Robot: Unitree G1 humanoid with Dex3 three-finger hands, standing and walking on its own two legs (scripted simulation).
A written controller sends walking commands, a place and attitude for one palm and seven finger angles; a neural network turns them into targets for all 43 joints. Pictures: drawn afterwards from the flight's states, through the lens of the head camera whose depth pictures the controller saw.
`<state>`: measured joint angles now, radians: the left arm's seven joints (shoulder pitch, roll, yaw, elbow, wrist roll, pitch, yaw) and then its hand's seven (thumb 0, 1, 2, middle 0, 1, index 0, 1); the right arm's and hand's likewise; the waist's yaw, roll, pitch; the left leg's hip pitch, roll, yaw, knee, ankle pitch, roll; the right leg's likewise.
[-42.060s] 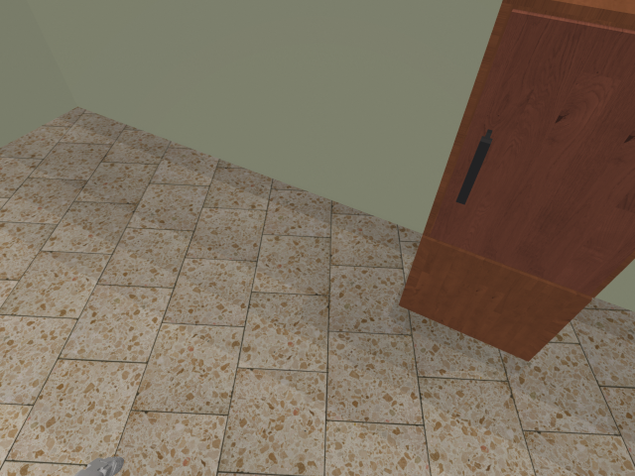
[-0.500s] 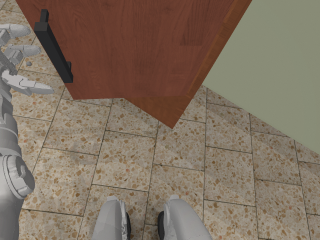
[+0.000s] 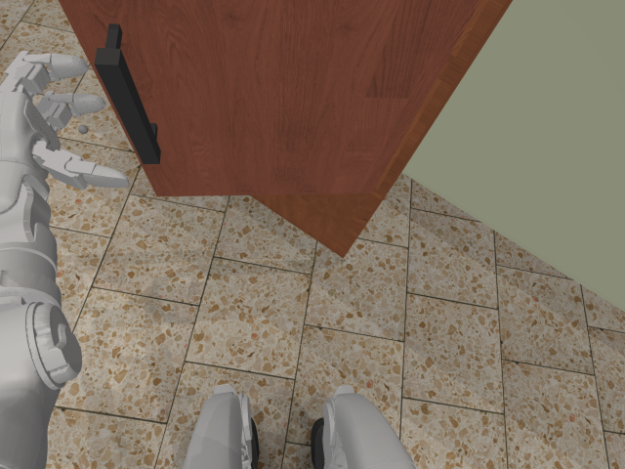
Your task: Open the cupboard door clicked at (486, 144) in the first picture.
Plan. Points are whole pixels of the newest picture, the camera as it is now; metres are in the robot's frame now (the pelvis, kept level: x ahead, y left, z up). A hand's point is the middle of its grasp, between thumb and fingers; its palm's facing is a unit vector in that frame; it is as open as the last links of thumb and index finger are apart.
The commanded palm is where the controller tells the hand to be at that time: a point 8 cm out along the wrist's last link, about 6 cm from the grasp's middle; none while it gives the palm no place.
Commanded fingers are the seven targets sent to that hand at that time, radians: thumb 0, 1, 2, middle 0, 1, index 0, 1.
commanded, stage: slide the fingers in behind the handle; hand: left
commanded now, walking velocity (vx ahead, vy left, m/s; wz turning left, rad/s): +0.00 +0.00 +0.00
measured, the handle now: (135, 102) +0.55 +0.19 +0.05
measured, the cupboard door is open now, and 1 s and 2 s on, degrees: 39 39 37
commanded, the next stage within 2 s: move the hooked fingers beside the handle in 1.66 s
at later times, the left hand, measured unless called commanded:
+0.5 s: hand (98, 132) +0.50 +0.23 +0.05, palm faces +0.10 -1.00 +0.00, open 14.7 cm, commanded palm +0.48 +0.24 +0.05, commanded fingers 0.00 -0.50 0.30 -0.30 -1.20 -0.30 -1.20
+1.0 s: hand (112, 138) +0.49 +0.21 +0.05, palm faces +0.14 -0.99 +0.01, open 15.4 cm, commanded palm +0.48 +0.20 +0.05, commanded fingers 0.00 -0.50 0.30 -0.30 -1.20 -0.30 -1.20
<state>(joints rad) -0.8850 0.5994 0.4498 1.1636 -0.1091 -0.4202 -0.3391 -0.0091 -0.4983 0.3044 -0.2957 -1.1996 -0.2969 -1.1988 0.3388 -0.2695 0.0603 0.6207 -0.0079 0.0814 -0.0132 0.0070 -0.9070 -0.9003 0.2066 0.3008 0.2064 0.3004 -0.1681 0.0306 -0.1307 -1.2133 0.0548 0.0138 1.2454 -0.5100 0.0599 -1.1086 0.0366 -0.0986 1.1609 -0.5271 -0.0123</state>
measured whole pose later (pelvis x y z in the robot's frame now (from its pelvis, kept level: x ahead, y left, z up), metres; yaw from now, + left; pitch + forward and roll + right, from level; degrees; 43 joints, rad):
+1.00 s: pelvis +0.01 -0.01 +0.01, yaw +2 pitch +26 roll -5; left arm -0.86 0.44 0.29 1.15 -0.16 -0.49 -0.15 -0.01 -0.50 0.30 -0.30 -1.20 -0.01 -1.12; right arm 0.33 -0.25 0.02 0.69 -0.03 0.07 0.02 0.01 -0.91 -0.90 0.21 0.30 0.21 0.30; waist -0.12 0.03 -0.15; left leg -1.17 0.03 -0.02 1.22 -0.50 0.04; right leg -1.06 0.02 -0.13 1.14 -0.54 -0.03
